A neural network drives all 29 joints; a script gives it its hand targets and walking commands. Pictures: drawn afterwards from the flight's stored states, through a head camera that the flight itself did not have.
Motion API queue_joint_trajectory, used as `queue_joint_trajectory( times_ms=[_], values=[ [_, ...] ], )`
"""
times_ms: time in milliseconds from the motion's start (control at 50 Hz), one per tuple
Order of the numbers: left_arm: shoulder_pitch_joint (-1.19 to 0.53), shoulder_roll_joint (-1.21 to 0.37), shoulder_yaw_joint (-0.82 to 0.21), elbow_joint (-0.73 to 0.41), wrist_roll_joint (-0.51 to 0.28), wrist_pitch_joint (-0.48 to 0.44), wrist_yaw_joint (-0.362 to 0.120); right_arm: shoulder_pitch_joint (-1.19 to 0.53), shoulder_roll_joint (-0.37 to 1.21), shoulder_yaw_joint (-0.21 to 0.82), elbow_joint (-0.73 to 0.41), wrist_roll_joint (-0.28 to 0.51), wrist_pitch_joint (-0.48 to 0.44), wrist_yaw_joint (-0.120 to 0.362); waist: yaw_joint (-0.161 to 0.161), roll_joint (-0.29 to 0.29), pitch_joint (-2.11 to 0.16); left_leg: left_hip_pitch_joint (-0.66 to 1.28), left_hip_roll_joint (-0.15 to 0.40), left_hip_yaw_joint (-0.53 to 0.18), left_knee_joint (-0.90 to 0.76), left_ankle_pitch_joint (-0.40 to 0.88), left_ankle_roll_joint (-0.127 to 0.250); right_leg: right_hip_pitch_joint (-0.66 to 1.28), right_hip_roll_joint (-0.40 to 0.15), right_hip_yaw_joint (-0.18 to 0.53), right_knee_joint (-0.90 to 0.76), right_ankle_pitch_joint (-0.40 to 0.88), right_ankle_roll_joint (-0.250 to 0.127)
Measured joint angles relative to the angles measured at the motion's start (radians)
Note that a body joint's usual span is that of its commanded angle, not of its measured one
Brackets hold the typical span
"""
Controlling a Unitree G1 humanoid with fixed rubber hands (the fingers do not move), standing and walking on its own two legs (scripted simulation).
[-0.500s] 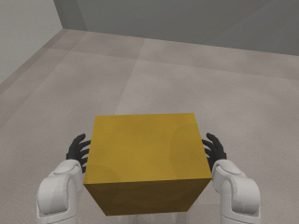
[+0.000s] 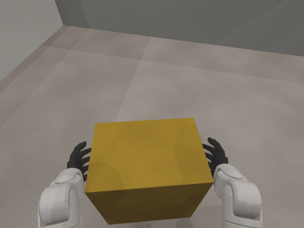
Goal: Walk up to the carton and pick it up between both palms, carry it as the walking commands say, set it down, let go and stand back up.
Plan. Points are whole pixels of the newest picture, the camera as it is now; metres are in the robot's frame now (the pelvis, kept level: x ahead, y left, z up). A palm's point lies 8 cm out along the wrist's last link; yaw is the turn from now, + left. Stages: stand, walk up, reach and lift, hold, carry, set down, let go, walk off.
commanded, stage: carry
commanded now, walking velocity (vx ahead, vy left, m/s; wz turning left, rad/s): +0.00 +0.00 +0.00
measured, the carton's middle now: (147, 175) +0.27 +0.01 -0.03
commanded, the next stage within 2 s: none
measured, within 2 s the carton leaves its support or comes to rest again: neither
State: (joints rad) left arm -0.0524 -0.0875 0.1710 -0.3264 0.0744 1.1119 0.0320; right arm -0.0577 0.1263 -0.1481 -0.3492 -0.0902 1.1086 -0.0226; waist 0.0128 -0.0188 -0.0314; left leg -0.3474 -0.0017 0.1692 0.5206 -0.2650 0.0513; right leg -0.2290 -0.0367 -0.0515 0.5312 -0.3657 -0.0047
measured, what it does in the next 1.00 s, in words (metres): stands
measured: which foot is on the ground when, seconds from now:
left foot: down 0.00-1.00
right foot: down 0.00-1.00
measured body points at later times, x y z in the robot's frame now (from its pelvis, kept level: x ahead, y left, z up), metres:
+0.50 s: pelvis +0.03 -0.02 +0.00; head +0.03 -0.03 +0.45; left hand +0.31 +0.15 +0.06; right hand +0.31 -0.19 +0.06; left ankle +0.00 +0.09 -0.73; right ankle -0.08 -0.10 -0.73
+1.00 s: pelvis -0.01 -0.01 +0.00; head -0.04 -0.01 +0.45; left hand +0.26 +0.16 +0.06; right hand +0.25 -0.19 +0.06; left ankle -0.01 +0.09 -0.73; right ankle -0.08 -0.10 -0.73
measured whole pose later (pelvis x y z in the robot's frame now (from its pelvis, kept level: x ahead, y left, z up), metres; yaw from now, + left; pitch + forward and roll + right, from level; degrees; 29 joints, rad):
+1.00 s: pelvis -0.01 -0.01 +0.00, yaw -1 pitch +3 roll +1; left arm -0.12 -0.08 0.18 -0.21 0.12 1.12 0.01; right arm -0.11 0.13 -0.17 -0.23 -0.13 1.10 -0.01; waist 0.00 -0.02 -0.13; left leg -0.31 0.03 0.15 0.53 -0.28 0.02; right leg -0.21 -0.03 -0.12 0.54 -0.38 -0.03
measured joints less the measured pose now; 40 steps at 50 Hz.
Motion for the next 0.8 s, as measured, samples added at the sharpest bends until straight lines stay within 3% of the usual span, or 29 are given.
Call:
queue_joint_trajectory(
  times_ms=[120,180,280,360,480,540,620,640,760,800],
  values=[
    [-0.016,-0.013,-0.003,-0.031,0.011,0.005,-0.004,0.005,0.0,-0.012,-0.034,0.01,-0.011,0.005,-0.019,0.008,-0.054,0.003,0.007,-0.003,0.017,-0.025,-0.012,0.009,0.005,-0.005,0.008,-0.049,-0.004],
    [-0.026,-0.017,0.001,-0.043,0.01,0.005,-0.004,-0.005,0.0,-0.016,-0.052,0.01,-0.004,0.006,-0.025,0.011,-0.072,-0.005,0.023,-0.01,0.059,0.025,-0.018,0.009,0.012,-0.021,0.031,-0.039,-0.01],
    [-0.028,-0.018,0.001,-0.006,0.029,0.031,-0.007,-0.004,-0.001,-0.022,-0.01,0.001,0.014,0.009,-0.034,0.002,-0.102,0.028,0.026,-0.021,0.051,-0.005,-0.024,0.02,0.01,-0.048,0.058,0.011,-0.015],
    [-0.032,0.008,-0.006,0.04,0.037,0.035,-0.014,-0.022,-0.001,-0.013,0.049,-0.015,0.016,0.01,-0.023,0.006,-0.107,0.039,0.028,-0.018,0.041,0.03,-0.025,0.035,0.011,-0.042,0.035,0.036,-0.013],
    [-0.079,0.004,0.019,0.043,0.032,0.013,-0.015,-0.073,0.002,-0.025,0.049,-0.02,-0.001,0.01,-0.009,0.016,-0.088,0.02,0.03,-0.022,0.025,-0.033,-0.037,0.029,0.016,-0.048,-0.011,-0.039,-0.024],
    [-0.075,0.004,0.01,0.03,0.024,0.018,-0.012,-0.05,0.002,-0.024,0.019,-0.016,0.002,0.009,-0.008,0.016,-0.068,0.005,0.035,-0.027,0.045,0.002,-0.038,0.011,0.016,-0.06,0.02,-0.061,-0.023],
    [-0.028,-0.012,0.01,0.005,0.015,0.028,-0.011,-0.004,0.0,-0.007,-0.018,-0.014,0.025,0.006,-0.01,-0.005,-0.05,0.016,0.029,-0.022,0.036,-0.048,-0.042,-0.003,0.005,-0.065,0.051,-0.058,-0.026],
    [-0.02,-0.016,0.011,-0.004,0.015,0.032,-0.011,0.001,0.0,-0.006,-0.027,-0.013,0.033,0.005,-0.012,-0.004,-0.043,0.016,0.034,-0.022,0.04,0.014,-0.036,-0.004,0.007,-0.068,0.056,-0.05,-0.025],
    [-0.02,-0.007,0.005,-0.021,0.023,0.031,-0.009,-0.007,0.0,-0.006,-0.007,0.0,0.006,0.008,-0.021,-0.013,-0.054,0.026,0.035,-0.014,0.027,-0.046,-0.043,0.008,0.009,-0.067,0.018,-0.054,-0.029],
    [-0.027,-0.005,0.004,-0.027,0.024,0.028,-0.009,-0.021,0.0,-0.01,-0.011,0.002,0.007,0.007,-0.023,-0.002,-0.054,0.026,0.043,-0.017,0.034,0.002,-0.037,0.01,0.014,-0.07,0.018,-0.045,-0.029]
  ],
)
